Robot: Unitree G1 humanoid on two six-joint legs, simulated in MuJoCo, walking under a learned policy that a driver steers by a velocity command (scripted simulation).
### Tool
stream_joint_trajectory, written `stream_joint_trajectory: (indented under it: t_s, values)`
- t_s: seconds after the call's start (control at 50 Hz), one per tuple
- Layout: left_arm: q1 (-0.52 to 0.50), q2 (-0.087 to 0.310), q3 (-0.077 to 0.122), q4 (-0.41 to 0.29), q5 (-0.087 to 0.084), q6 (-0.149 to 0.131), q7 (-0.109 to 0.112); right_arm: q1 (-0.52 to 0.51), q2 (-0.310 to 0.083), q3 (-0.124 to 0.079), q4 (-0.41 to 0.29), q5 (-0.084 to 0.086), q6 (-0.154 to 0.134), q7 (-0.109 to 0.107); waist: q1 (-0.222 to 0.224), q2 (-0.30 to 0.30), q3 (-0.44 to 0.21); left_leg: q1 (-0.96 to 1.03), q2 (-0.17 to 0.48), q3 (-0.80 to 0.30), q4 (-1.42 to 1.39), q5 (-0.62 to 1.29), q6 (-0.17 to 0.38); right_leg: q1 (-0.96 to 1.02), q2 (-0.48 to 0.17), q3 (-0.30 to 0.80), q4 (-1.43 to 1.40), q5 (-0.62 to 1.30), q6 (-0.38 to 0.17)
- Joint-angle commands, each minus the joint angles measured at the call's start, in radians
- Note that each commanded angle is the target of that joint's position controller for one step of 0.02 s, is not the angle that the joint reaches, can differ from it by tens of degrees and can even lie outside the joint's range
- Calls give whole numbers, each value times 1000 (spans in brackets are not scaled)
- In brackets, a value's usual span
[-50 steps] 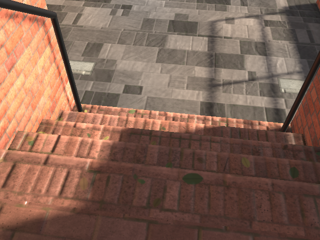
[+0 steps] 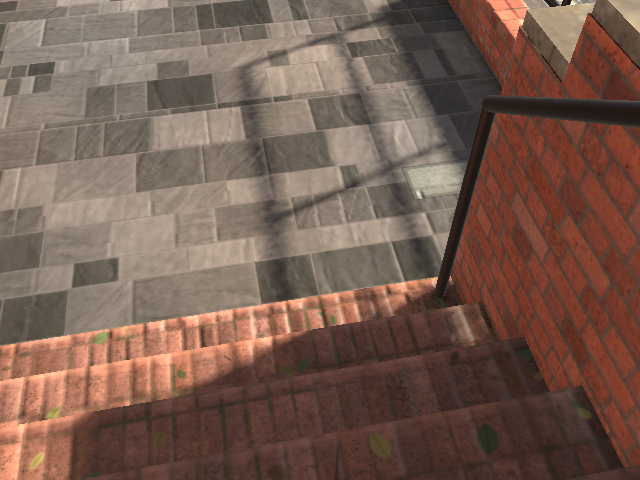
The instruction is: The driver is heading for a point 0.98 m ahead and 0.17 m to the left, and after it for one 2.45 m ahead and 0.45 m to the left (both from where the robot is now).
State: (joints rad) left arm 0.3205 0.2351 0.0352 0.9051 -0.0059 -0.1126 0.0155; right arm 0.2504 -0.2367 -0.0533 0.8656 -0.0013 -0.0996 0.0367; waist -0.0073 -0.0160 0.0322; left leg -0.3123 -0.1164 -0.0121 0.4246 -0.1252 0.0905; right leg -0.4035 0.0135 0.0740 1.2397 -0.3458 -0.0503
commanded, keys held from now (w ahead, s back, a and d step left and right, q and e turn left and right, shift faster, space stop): w+q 0.64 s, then w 0.06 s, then w+e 0.30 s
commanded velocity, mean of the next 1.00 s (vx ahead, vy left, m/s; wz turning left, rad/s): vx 0.50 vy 0.00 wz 0.33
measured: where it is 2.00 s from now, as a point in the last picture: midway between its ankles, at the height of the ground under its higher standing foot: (256, 415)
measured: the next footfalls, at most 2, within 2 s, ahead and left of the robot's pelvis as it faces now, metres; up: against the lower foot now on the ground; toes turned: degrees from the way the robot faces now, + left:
right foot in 0.30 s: +0.31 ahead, -0.12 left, +0.00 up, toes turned +15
left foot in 0.78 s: +0.31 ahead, +0.21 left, +0.00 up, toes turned +27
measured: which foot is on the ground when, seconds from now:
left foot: down 0.00-0.34, up 0.36-0.76, down 0.78-1.00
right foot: up 0.00-0.28, down 0.30-0.80, up 0.82-1.00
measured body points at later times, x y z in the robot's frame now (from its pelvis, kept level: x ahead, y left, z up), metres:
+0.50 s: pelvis +0.22 -0.02 +0.00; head +0.22 -0.02 +0.45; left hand +0.24 +0.25 -0.12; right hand +0.37 -0.27 -0.12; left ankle +0.16 +0.10 -0.64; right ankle +0.27 -0.13 -0.74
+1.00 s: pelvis +0.35 +0.11 -0.05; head +0.35 +0.12 +0.40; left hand +0.36 +0.41 -0.17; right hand +0.44 -0.12 -0.19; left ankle +0.27 +0.19 -0.74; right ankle +0.49 -0.01 -0.71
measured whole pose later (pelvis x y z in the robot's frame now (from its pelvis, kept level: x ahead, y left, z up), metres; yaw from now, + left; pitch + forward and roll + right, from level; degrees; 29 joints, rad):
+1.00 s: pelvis +0.35 +0.11 -0.05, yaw +21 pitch +3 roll +0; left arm 0.24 0.28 0.08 0.79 -0.02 -0.03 0.01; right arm 0.45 -0.20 -0.04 0.86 -0.02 -0.08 0.01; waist -0.02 -0.02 -0.05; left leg -0.43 0.04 0.10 0.98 -0.59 0.02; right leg -0.73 0.01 0.13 1.06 0.10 -0.09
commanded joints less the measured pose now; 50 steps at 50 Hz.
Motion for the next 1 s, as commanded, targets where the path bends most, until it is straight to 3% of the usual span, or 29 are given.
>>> stream_joint_trajectory:
  t_s: [0.02,0.1,0.16,0.18,0.24,0.26,0.28,0.3,0.32,0.34,0.36,0.38,0.4,0.42,0.48,0.56,0.62,0.72,0.76,0.78,0.8,0.82,0.84,0.86,0.88,0.9,0.92,0.94,1.0]
  values:
    - [45,99,31,-78,14,-17,14,45,-65,-5,-51,-6,-7,-8,33,52,-59,192,263,-366,-191,278,199,-191,-88,37,-104,49,23]
    - [-135,66,19,-154,25,2,27,143,-136,-23,-37,3,10,-42,-1,64,-17,107,249,-325,-198,287,187,-205,-74,-1,-402,192,68]
    - [-266,62,16,-205,26,-5,6,183,-140,-22,-34,15,30,-58,-35,95,-20,43,189,-287,-169,267,122,-100,-20,-19,-599,421,53]
    - [-254,45,13,-213,25,-4,1,187,-127,-20,-37,-1,37,-54,-27,120,-63,-16,169,-268,-143,321,109,9,11,-43,-557,489,56]
    - [-276,81,26,-257,18,-2,8,210,-122,-19,-40,13,53,-56,-15,116,-31,-39,165,-328,-93,243,110,76,33,-32,-602,381,65]
    - [-260,90,29,-260,17,-6,8,207,-124,-19,-48,16,60,-60,-4,119,-27,-9,174,-375,-65,192,113,96,38,-21,-631,326,64]
    - [-127,128,45,-208,19,-23,-8,139,-107,-15,-79,-9,60,-67,58,137,-100,-30,203,-401,24,253,114,227,25,4,-487,457,43]
    - [-90,131,50,-227,12,-21,0,101,-135,-21,-106,28,70,-73,107,120,-50,6,166,-401,77,209,90,191,23,-16,-754,180,26]
    - [1,171,61,-212,25,-22,4,127,-99,-11,-114,28,76,-77,129,34,-134,-18,129,-396,272,130,54,363,-92,83,-780,269,-33]
    - [76,197,67,-206,23,-9,5,272,-15,6,-96,23,82,-78,80,-195,-251,-177,7,-270,564,-301,-3,598,-291,269,-750,484,-145]
    - [128,190,66,-185,3,11,-7,380,-6,16,-102,41,76,-72,56,-363,-280,-412,-22,-204,807,-566,-27,659,-454,575,-820,353,-281]
    - [91,164,68,-193,-13,13,-12,317,-101,-10,-106,45,72,-72,49,-235,-158,-516,54,-183,913,-480,-37,525,-451,656,-904,88,-285]
    - [42,120,55,-205,-7,9,-15,189,-154,-29,-128,41,84,-76,64,-85,-49,-517,89,-163,993,-367,-45,390,-417,542,-928,52,-260]
    - [-33,98,43,-221,-7,5,-20,160,-148,-36,-135,40,101,-74,27,-35,2,-472,128,-162,991,-286,-48,262,-366,419,-964,58,-235]
    - [-102,68,37,-210,-7,-6,-31,193,-102,-42,-146,34,136,-65,-36,-80,28,-362,207,-154,837,-174,-53,115,-249,176,-1004,129,-167]
    - [4,156,71,-138,20,1,-25,99,-57,-26,-206,13,126,-45,10,-16,-27,-413,233,-116,657,-69,-52,201,-287,78,-943,333,-208]
    - [1,187,68,-133,35,-2,-23,136,-104,-43,-183,9,119,-34,6,-1,-101,-374,217,-73,742,92,-50,219,-321,18,-831,462,-203]
    - [90,154,54,-69,6,29,-27,38,-66,-30,-196,17,122,-20,50,-112,1,-315,179,24,661,-8,-31,142,-309,-53,-712,367,-127]
    - [-4,191,59,-88,-7,35,-23,145,-83,-45,-158,13,112,-21,-42,-132,-33,-2,103,134,538,-98,-12,-22,-282,-110,-578,499,-83]
    - [-78,195,58,-97,-10,29,-18,347,-117,-72,-86,7,100,-23,-169,-85,-88,258,51,191,415,-3,2,-122,-225,-155,-353,587,-43]
    - [-202,189,56,-129,-18,13,-7,556,-177,-92,-24,-8,86,-26,-319,34,-77,385,107,118,236,137,64,-260,-108,-163,120,342,25]
    - [-12,72,30,-169,-24,-4,2,445,-263,-84,-50,1,68,-17,-110,411,-77,287,389,-445,75,284,206,-440,49,20,341,-252,14]
    - [13,107,40,-158,-56,-7,12,370,-194,-57,-77,24,55,5,-73,259,-22,167,475,-506,38,305,217,-490,61,144,324,-220,-4]
    - [-9,118,46,-162,-84,14,24,366,-210,-64,-61,12,49,15,-45,142,-13,111,512,-501,28,7,221,-534,24,153,247,-170,-33]
    - [-27,104,41,-157,-76,37,35,257,-194,-58,-68,2,36,16,-5,55,24,4,529,-514,49,-158,206,-542,-34,160,163,-106,-47]
    - [-35,109,46,-151,-46,59,43,149,-137,-38,-89,-6,22,15,20,71,45,-84,528,-459,96,-122,180,-519,-54,155,106,-20,-41]
    - [17,117,57,-127,-27,79,32,113,-108,-28,-100,-28,8,15,55,31,15,-187,452,-340,185,-165,139,-418,-45,130,33,166,-49]
    - [28,109,58,-110,-25,83,13,56,-62,-16,-112,-26,-4,-5,65,69,0,-223,413,-251,237,-251,81,-387,-56,149,-53,326,-53]
    - [-65,44,38,-166,4,88,-39,68,-121,-15,-94,-14,-22,-73,62,114,-16,-437,295,1,212,-349,33,-57,23,-23,-388,820,-30]
Keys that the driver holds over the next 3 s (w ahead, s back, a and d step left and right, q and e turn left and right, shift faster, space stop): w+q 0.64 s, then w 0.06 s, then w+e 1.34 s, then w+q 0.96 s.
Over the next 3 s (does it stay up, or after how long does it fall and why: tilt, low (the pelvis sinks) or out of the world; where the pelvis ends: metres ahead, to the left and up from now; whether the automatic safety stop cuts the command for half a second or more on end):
stays up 1.21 0.07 -0.70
